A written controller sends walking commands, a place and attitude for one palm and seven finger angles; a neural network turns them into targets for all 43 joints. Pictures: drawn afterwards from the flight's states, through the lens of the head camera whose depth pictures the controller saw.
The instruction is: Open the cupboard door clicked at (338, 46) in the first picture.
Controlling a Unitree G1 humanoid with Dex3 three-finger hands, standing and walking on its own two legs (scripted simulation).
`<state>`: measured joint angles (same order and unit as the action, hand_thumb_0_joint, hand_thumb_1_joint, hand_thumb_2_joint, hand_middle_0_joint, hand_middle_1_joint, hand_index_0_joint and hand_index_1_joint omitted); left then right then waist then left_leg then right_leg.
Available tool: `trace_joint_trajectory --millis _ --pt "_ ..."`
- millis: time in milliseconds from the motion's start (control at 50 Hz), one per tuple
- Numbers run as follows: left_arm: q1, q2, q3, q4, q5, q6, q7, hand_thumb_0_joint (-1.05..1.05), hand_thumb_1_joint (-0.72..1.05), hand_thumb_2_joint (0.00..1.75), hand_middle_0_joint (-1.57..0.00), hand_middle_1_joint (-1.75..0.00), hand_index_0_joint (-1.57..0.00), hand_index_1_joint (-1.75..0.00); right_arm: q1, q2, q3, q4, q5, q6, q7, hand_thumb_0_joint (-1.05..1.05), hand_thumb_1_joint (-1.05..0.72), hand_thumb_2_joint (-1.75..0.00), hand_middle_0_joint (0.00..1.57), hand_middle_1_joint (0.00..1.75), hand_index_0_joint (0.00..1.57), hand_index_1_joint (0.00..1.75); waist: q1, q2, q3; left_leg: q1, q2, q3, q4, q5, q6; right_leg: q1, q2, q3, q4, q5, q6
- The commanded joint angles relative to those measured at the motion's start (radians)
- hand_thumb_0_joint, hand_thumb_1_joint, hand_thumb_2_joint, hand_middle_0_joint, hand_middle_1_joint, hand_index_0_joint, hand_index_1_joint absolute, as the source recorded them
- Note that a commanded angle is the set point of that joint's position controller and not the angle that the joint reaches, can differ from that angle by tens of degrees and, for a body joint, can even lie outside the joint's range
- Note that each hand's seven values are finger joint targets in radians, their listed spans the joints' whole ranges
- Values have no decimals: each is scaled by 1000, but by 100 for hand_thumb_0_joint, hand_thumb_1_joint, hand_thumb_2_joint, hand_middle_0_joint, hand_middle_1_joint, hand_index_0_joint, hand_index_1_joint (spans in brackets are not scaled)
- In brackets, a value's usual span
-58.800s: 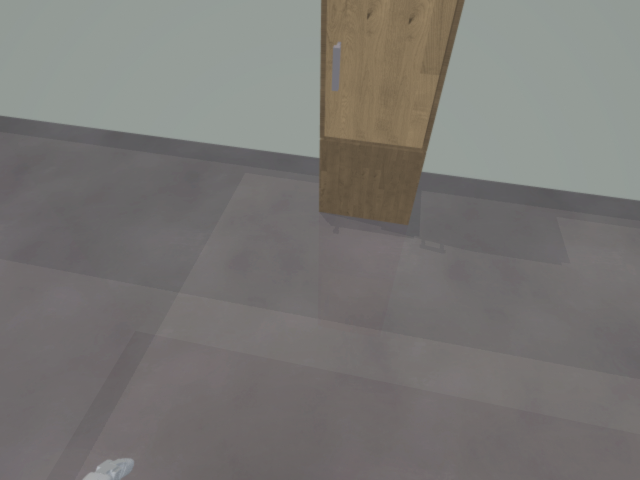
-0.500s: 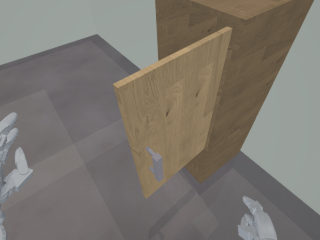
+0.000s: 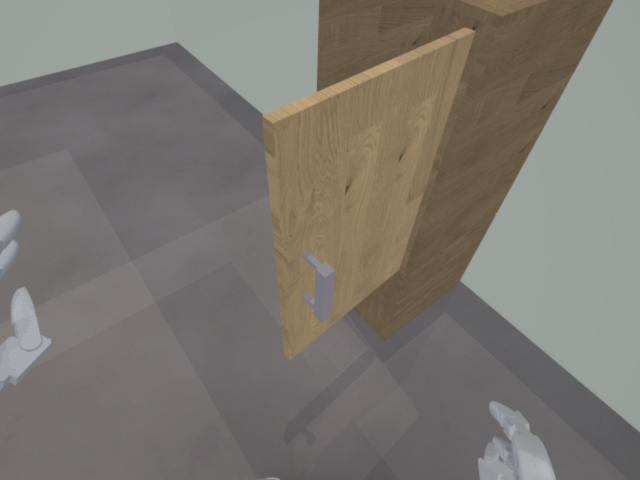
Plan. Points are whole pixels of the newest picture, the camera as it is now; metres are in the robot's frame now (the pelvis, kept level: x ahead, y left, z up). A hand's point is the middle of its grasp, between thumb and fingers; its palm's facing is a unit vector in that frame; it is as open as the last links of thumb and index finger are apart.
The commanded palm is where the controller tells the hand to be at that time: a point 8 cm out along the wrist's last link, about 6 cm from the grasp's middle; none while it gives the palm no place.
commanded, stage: step back with the hand held close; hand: left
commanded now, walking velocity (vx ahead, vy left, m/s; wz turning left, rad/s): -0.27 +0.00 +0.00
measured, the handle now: (315, 286) +0.42 +0.03 -0.06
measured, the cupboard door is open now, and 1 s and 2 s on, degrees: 94 94 94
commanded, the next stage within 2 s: stop stepping back and stand still in 0.58 s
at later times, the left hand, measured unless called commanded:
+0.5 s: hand out of the picture +0.12 +0.30 +0.17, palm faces +0.46 -0.78 -0.43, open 7.4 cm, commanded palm +0.05 +0.33 +0.18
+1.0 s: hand out of the picture +0.01 +0.31 +0.17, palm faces +0.39 -0.84 -0.37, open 7.4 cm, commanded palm -0.07 +0.35 +0.18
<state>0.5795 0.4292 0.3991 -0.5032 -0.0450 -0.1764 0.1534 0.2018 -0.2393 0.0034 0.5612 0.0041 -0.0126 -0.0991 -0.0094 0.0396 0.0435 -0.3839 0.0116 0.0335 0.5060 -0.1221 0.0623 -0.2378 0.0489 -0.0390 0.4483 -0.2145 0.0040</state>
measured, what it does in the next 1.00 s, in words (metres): walks backwards: right foot, then left foot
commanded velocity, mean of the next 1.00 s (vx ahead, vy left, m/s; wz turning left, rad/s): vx -0.16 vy -0.02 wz -0.06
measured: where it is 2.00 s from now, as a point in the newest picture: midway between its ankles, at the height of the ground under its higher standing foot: outside the picture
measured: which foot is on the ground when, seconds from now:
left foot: down 0.00-0.72, up 0.74-0.80, down 0.82-1.00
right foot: down 0.00-0.44, up 0.46-0.68, down 0.70-0.84, up 0.86-1.00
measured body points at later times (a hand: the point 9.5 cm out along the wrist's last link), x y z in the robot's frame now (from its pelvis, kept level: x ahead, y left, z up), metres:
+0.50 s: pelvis -0.08 +0.02 -0.01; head -0.07 +0.05 +0.44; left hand +0.09 +0.34 +0.19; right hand +0.12 -0.21 -0.07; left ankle +0.08 +0.08 -0.73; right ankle -0.08 -0.11 -0.72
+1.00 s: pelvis -0.22 +0.06 +0.00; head -0.24 +0.08 +0.45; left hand -0.01 +0.36 +0.19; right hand -0.09 -0.18 -0.08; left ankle -0.03 +0.10 -0.72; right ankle -0.25 -0.02 -0.71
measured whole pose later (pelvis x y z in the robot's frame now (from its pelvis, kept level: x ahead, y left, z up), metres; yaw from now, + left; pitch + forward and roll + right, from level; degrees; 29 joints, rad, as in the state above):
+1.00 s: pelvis -0.22 +0.06 +0.00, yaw -2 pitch -4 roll -3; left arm 0.44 0.44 0.43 -0.45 -0.08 -0.12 0.15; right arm 0.25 -0.16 0.02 0.64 -0.02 -0.12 -0.06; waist -0.06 -0.01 0.03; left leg -0.39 -0.02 0.08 0.37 -0.10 -0.05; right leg -0.21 0.10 -0.06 0.70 -0.57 -0.05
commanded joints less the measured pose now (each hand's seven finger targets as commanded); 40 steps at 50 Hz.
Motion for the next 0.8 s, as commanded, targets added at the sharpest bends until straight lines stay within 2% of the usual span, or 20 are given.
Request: trace_joint_trajectory --millis 0,120,200,260,320,360,380,440,460,500,540,600,640,660,680,700,720,740,760,780 --pt "-50 188 189 -231 24 -89 26 0 90 90 -20 -30 -20 -30 -119 -136 -50 -170 -6 -84 -9 0 -90 -90 20 30 20 30 25 202 -104 -315 189 -272 -374 -602 44 311 42 27 195 -36 13" --pt "16 173 196 -209 2 -95 9 0 90 90 -20 -30 -20 -30 -102 -125 -60 -145 -13 -112 15 0 -90 -90 20 30 20 30 19 111 -119 -242 173 -231 -285 -489 31 209 29 76 136 -68 -23" --pt "-32 165 140 -214 -24 -100 16 0 90 90 -20 -30 -20 -30 -71 -102 -67 -96 5 -115 26 0 -90 -90 20 30 20 30 -8 -110 -260 208 61 -56 1 -59 -44 -81 -93 210 -60 140 -34" --pt "-101 213 144 -225 -12 -96 24 0 90 90 -20 -30 -20 -30 -85 -104 -74 -89 11 -108 17 0 -90 -90 20 30 20 30 -19 -174 -215 297 4 -14 175 -127 -60 -254 -198 290 -178 105 -51" --pt "-144 217 126 -205 2 -86 29 0 90 90 -20 -30 -20 -30 -113 -88 -55 -79 -4 -100 3 0 -90 -90 20 30 20 30 -21 -100 -104 264 11 -41 128 -85 -70 -305 -192 254 -156 110 -67" --pt "-178 224 131 -213 -3 -82 20 0 90 90 -20 -30 -20 -30 -136 -108 -48 -90 -6 -91 -6 0 -90 -90 20 30 20 30 -5 40 -63 197 78 -119 -64 90 -48 -230 -49 155 -53 96 -5" --pt "-202 249 153 -227 0 -89 19 0 90 90 -20 -30 -20 -30 -162 -115 -53 -97 -7 -94 -11 0 -90 -90 20 30 20 30 7 138 -61 127 137 -175 -156 46 -28 -156 6 110 15 15 9" --pt "-131 210 199 -147 7 -112 5 0 90 90 -20 -30 -20 -30 -159 -133 -66 -109 -24 -116 0 0 -90 -90 20 30 20 30 24 282 -98 -307 341 -389 -511 -675 55 224 104 65 449 -239 -6" --pt "-112 206 208 -154 5 -101 1 0 90 90 -20 -30 -20 -30 -147 -122 -67 -110 -37 -112 8 0 -90 -90 20 30 20 30 32 254 -124 -370 346 -380 -540 -668 41 268 109 50 550 -252 -14" --pt "-94 190 175 -194 -18 -96 -9 0 90 90 -20 -30 -20 -30 -145 -97 -74 -115 -26 -114 29 0 -90 -90 20 30 20 30 44 138 -186 -218 290 -250 -463 -488 2 178 95 24 525 -288 -32" --pt "-45 171 150 -248 -34 -88 -10 0 90 90 -20 -30 -20 -30 -149 -98 -79 -120 -8 -125 47 0 -90 -90 20 30 20 30 47 154 -259 -63 234 -132 -412 -388 -33 128 93 -33 419 -334 -40" --pt "-31 178 142 -319 -59 -87 -7 0 90 90 -20 -30 -20 -30 -126 -81 -70 -110 -11 -139 56 0 -90 -90 20 30 20 30 37 202 -322 105 205 -74 -381 -255 -98 107 72 -66 163 -372 -55" --pt "-64 214 171 -335 -57 -106 3 0 90 90 -20 -30 -20 -30 -103 -77 -69 -76 -13 -134 57 0 -90 -90 20 30 20 30 28 87 -309 242 144 5 -169 -138 -144 -9 -27 23 -140 -304 -90" --pt "-85 230 176 -330 -47 -117 11 0 90 90 -20 -30 -20 -30 -88 -73 -66 -52 -7 -126 54 0 -90 -90 20 30 20 30 13 -67 -273 326 107 17 81 -80 -146 -198 -189 233 -245 -249 -139" --pt "-106 272 201 -351 -38 -124 25 0 90 90 -20 -30 -20 -30 -70 -72 -64 -27 -10 -129 44 0 -90 -90 20 30 20 30 2 -146 -236 339 44 -29 303 -124 -140 -350 -348 385 -316 -200 -194" --pt "-137 292 208 -362 -29 -133 34 0 90 90 -20 -30 -20 -30 -90 -76 -51 -41 -21 -139 38 0 -90 -90 20 30 20 30 9 -134 -163 248 12 -37 416 -206 -127 -322 -383 325 -280 -69 -224" --pt "-148 327 254 -309 -19 -132 43 0 90 90 -20 -30 -20 -30 -87 -79 -42 -51 -38 -145 41 0 -90 -90 20 30 20 30 2 -107 -165 191 45 -51 399 -185 -114 -252 -381 277 -217 89 -210" --pt "-160 204 135 -228 -15 -95 16 0 90 90 -20 -30 -20 -30 -57 -70 -50 -35 -7 -141 32 0 -90 -90 20 30 20 30 -13 -213 -174 143 17 -65 312 -165 -94 -118 -270 159 -90 147 -164" --pt "-170 206 147 -218 -15 -62 11 0 90 90 -20 -30 -20 -30 -74 -88 -53 -64 5 -143 17 0 -90 -90 20 30 20 30 -32 -173 -131 239 24 -41 164 -36 -75 -167 -207 117 -21 158 -106" --pt "-197 206 149 -219 -25 -42 3 0 90 90 -20 -30 -20 -30 -65 -100 -55 -52 6 -144 4 0 -90 -90 20 30 20 30 -47 -29 -147 345 35 -70 39 15 -63 -196 -131 27 101 37 -41"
